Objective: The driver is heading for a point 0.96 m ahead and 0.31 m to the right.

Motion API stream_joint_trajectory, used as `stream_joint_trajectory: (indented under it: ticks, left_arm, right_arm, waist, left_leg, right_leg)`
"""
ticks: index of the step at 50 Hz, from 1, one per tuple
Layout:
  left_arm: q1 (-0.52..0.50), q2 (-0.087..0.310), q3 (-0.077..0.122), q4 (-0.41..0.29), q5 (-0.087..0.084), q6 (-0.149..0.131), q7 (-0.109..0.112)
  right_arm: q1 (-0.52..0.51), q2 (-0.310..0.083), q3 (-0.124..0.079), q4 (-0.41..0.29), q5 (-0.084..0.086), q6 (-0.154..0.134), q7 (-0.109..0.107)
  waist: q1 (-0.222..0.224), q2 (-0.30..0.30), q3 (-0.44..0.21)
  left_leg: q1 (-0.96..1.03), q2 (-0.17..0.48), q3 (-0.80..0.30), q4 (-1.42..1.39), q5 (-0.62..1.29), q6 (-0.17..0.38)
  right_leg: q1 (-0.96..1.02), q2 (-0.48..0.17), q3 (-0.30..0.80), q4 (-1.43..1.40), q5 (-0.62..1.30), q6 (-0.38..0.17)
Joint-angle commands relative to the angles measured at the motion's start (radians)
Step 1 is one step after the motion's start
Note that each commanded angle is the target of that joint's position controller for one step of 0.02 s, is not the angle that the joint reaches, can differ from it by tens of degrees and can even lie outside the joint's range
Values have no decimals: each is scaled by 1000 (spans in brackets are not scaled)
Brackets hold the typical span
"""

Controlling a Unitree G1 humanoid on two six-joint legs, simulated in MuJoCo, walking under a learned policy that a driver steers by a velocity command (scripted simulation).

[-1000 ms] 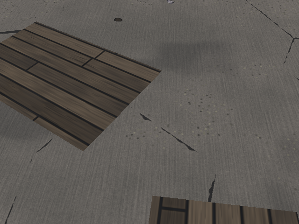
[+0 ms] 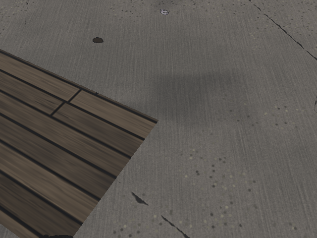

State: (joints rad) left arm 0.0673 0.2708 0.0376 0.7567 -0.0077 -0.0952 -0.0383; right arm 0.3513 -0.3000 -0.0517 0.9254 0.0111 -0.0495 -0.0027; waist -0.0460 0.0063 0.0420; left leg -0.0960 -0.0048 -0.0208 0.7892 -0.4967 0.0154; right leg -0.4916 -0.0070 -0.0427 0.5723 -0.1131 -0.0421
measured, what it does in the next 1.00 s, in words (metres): walks ahead, turning right: left foot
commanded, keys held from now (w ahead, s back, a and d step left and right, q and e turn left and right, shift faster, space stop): w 0.28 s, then w+e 0.72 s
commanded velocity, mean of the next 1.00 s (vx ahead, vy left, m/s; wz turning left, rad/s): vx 0.50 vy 0.00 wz -0.30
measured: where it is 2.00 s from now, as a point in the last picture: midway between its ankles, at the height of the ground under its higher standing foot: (205, 136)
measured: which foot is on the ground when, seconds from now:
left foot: up 0.00-0.48, down 0.50-1.00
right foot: down 0.00-0.50, up 0.52-1.00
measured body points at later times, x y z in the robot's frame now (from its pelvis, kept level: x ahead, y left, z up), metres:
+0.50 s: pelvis +0.28 +0.03 +0.00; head +0.31 +0.03 +0.45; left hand +0.26 +0.32 -0.13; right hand +0.50 -0.22 -0.08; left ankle +0.41 +0.14 -0.73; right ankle +0.11 -0.09 -0.72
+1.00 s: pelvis +0.53 -0.02 +0.00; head +0.56 -0.04 +0.45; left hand +0.81 +0.14 -0.08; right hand +0.45 -0.30 -0.13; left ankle +0.41 +0.14 -0.72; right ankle +0.63 -0.16 -0.71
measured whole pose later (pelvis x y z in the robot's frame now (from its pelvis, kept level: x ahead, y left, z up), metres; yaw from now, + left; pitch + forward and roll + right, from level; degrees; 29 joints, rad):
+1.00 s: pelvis +0.53 -0.02 +0.00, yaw -20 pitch +1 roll +2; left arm 0.07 0.26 0.06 0.69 -0.02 -0.02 -0.05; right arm 0.29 -0.30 -0.08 0.92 0.02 -0.05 -0.01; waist -0.07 -0.02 0.05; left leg 0.11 0.04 0.29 0.31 -0.41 -0.06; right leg -0.55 -0.06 -0.06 0.62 -0.12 -0.09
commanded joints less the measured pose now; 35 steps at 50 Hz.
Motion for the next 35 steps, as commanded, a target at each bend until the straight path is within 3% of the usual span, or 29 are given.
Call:
stream_joint_trajectory:
  ticks: [1, 2, 3, 4, 6, 7, 8, 9, 10, 14, 17, 20, 22, 23, 24, 25, 26, 27, 28, 29, 30, 31, 33, 34, 35]
  left_arm:
    - [300, 167, 49, 24, 0, -1, 8]
    - [227, 147, 42, 12, 6, -1, 8]
    - [183, 140, 41, 7, 13, -4, 8]
    - [163, 118, 34, 4, 21, -10, 7]
    - [158, 110, 34, 13, 17, -16, 7]
    - [162, 130, 38, 23, 12, -20, 9]
    - [181, 120, 36, 32, 6, -24, 11]
    - [188, 146, 42, 43, 8, -20, 16]
    - [201, 149, 45, 49, 8, -17, 21]
    - [246, 162, 45, 76, 0, -5, 34]
    - [320, 167, 48, 114, -11, 8, 38]
    - [333, 180, 56, 128, -17, 25, 47]
    - [317, 191, 64, 127, -17, 34, 53]
    - [295, 195, 65, 123, -17, 38, 54]
    - [291, 171, 55, 117, -10, 40, 54]
    - [292, 109, 32, 88, 10, 41, 53]
    - [430, -8, 1, 68, -5, 22, 49]
    - [393, 100, 24, 86, -29, 12, 49]
    - [307, 160, 44, 61, -45, 9, 49]
    - [265, 153, 46, 53, -40, 11, 54]
    - [241, 142, 52, 49, -26, 18, 57]
    - [262, 121, 54, 46, -25, 29, 55]
    - [260, 87, 53, 42, -26, 54, 51]
    - [255, 68, 51, 23, -28, 64, 51]
    - [234, 67, 49, 9, -22, 71, 51]
  right_arm:
    - [-20, -137, -18, -98, 37, -56, 12]
    - [-86, -129, -15, -110, 28, -60, 6]
    - [-94, -117, -18, -116, 14, -60, 3]
    - [-75, -111, -20, -108, 7, -52, 4]
    - [-49, -75, -16, -93, 7, -29, 1]
    - [-61, -62, -12, -101, 5, -20, 0]
    - [-93, -66, -12, -108, -5, -15, -2]
    - [-125, -56, -10, -125, -7, -15, -1]
    - [-161, -60, -10, -132, -9, -16, -2]
    - [-286, -30, 0, -164, -6, -29, 11]
    - [-391, -31, 3, -199, -1, -39, 22]
    - [-424, -55, -3, -220, 3, -55, 37]
    - [-377, -85, -14, -209, 3, -63, 40]
    - [-305, -105, -25, -190, 2, -67, 37]
    - [-163, -148, -49, -148, -1, -69, 28]
    - [10, -215, -68, -122, -19, -67, 17]
    - [57, -283, -85, -100, -21, -55, 18]
    - [40, -174, -57, -112, -12, -53, 20]
    - [-30, -118, -40, -122, -8, -55, 16]
    - [-95, -96, -33, -127, -11, -57, 15]
    - [-141, -62, -25, -125, -15, -58, 17]
    - [-166, -59, -23, -120, -25, -63, 16]
    - [-186, -42, -25, -109, -23, -70, 15]
    - [-191, -79, -34, -101, -25, -75, 13]
    - [-190, -85, -38, -96, -21, -78, 10]
  waist:
    - [147, -158, -234]
    - [120, -54, -144]
    - [88, -66, -100]
    - [61, -76, -96]
    - [37, -65, -90]
    - [31, -81, -66]
    - [42, -63, -38]
    - [39, -72, -30]
    - [52, -53, -22]
    - [94, -54, 5]
    - [127, -50, 33]
    - [111, -65, 37]
    - [74, -85, 9]
    - [29, -93, -29]
    - [-36, -79, -126]
    - [-99, 14, -289]
    - [-29, 300, -410]
    - [-60, 225, -373]
    - [-57, 162, -228]
    - [-29, 102, -155]
    - [-9, 80, -91]
    - [25, 121, -75]
    - [39, 88, -45]
    - [58, 104, -34]
    - [54, 82, -15]
  left_leg:
    - [-648, 21, -101, 517, -2, 43]
    - [-618, 76, -66, 469, 91, 48]
    - [-590, 107, -62, 418, 156, 39]
    - [-527, 135, -71, 384, 191, 32]
    - [-483, 147, -59, 337, 226, 17]
    - [-498, 153, -53, 298, 236, 2]
    - [-522, 157, -47, 259, 261, -8]
    - [-558, 158, -45, 195, 313, -22]
    - [-577, 159, -41, 140, 367, -29]
    - [-539, 123, -4, -113, 571, -33]
    - [-527, 91, 1, -219, 594, -32]
    - [-516, 75, -26, -296, 539, -13]
    - [-427, 58, -22, -317, 475, 5]
    - [-314, 37, 0, -340, 452, 21]
    - [-99, 36, 10, -341, 457, 50]
    - [198, 202, -155, -295, 439, 109]
    - [510, 426, -591, -395, 236, 254]
    - [460, 410, -664, -477, 78, 241]
    - [337, 382, -505, -497, 79, 194]
    - [211, 348, -394, -523, 167, 171]
    - [106, 308, -299, -559, 248, 155]
    - [33, 296, -233, -588, 304, 152]
    - [-29, 261, -127, -637, 377, 150]
    - [-54, 290, -104, -656, 399, 169]
    - [-57, 293, -75, -671, 435, 180]
  right_leg:
    - [743, -337, 610, -285, -276, -208]
    - [599, -292, 489, -308, -148, -176]
    - [496, -278, 425, -329, -34, -189]
    - [439, -251, 368, -347, 63, -184]
    - [377, -220, 300, -408, 57, -192]
    - [347, -233, 280, -427, 95, -209]
    - [343, -214, 233, -434, 178, -203]
    - [352, -221, 221, -448, 162, -207]
    - [361, -209, 203, -459, 148, -200]
    - [372, -169, 111, -473, 140, -161]
    - [421, -187, 137, -443, 127, -161]
    - [501, -230, 185, -376, 154, -147]
    - [522, -244, 215, -319, 213, -130]
    - [509, -225, 207, -242, 317, -114]
    - [452, -167, 173, -81, 371, -86]
    - [271, -93, 125, 214, 155, -47]
    - [-113, 64, 74, 544, -422, 16]
    - [-213, 14, 184, 677, -480, 14]
    - [-267, -30, 175, 703, -393, 4]
    - [-239, -75, 153, 682, -307, 7]
    - [-210, -100, 153, 635, -248, 8]
    - [-152, -127, 161, 610, -205, 12]
    - [-122, -141, 147, 586, -174, 15]
    - [-135, -150, 148, 565, -150, 24]
    - [-160, -158, 152, 530, -121, 34]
